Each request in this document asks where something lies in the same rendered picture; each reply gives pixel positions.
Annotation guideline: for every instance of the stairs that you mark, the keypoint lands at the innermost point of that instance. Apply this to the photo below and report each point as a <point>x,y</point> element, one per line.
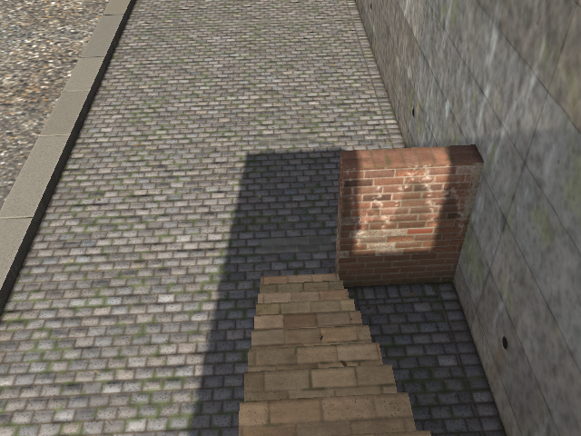
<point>313,369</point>

